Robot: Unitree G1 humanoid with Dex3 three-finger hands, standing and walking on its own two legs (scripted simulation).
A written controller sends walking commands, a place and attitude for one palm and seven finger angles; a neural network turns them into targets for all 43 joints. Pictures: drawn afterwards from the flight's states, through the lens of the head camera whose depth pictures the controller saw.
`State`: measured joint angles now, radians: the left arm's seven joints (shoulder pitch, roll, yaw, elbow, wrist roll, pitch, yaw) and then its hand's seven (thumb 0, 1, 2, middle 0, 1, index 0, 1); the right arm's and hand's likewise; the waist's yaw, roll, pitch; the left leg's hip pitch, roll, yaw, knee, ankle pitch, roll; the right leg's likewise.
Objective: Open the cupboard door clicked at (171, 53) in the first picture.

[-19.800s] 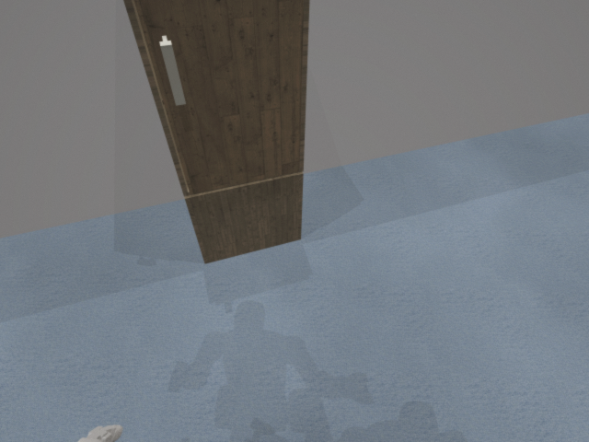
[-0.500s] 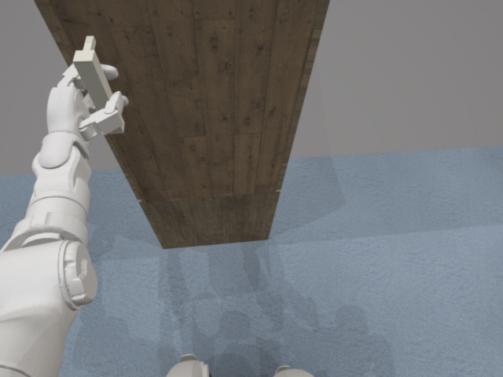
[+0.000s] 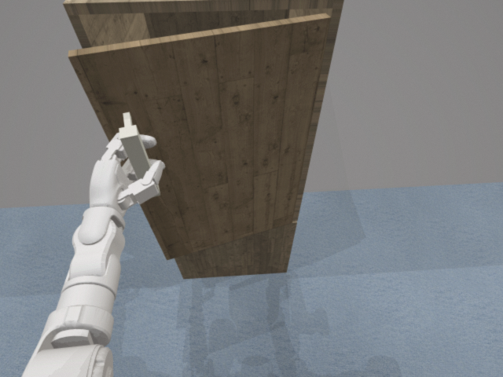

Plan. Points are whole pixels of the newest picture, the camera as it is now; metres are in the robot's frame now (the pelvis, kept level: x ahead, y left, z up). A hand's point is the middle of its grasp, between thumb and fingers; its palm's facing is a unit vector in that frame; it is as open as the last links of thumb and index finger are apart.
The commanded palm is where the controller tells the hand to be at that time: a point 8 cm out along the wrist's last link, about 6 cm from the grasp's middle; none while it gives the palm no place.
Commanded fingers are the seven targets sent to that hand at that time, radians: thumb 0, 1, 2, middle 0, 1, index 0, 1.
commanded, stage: pull the door open along its arc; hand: left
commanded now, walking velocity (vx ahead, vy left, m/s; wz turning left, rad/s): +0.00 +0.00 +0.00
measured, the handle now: (140, 156) +0.46 +0.19 +0.11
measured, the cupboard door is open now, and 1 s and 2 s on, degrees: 15 44 47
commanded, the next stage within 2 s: open thumb and fingers to let go in 0.44 s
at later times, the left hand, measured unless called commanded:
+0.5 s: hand (223, 249) +0.27 +0.04 +0.11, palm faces +0.35 -0.94 +0.00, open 6.8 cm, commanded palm +0.23 +0.09 +0.10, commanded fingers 0.00 0.90 0.90 -0.40 -1.35 -0.40 -1.35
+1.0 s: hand (220, 249) +0.28 +0.04 +0.10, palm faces +0.42 -0.91 +0.00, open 11.6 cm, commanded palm +0.23 +0.08 +0.10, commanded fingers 0.00 -0.50 0.30 -0.28 -1.10 -0.28 -1.10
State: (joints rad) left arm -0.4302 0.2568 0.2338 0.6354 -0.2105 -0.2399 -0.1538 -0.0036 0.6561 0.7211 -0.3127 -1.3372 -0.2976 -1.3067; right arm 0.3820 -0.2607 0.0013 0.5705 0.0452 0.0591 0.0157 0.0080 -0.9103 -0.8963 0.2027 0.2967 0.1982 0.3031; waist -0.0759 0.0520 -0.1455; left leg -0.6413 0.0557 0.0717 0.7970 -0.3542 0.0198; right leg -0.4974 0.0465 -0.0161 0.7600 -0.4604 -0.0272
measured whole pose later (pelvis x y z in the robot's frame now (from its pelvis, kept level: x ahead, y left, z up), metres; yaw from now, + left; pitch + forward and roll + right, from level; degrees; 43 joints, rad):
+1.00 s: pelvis +0.00 -0.06 +0.01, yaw +5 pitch +2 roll +2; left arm 0.13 -0.09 -0.20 -0.02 0.01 -0.02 0.51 0.01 -0.12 0.46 -0.31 -1.23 -0.32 -1.23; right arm 0.19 -0.21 0.01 0.59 -0.04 0.12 -0.01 0.01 -0.91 -0.90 0.20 0.30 0.20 0.30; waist 0.00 0.05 -0.07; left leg -0.40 0.02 -0.03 0.67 -0.30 -0.03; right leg -0.26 0.04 -0.10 0.69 -0.47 -0.09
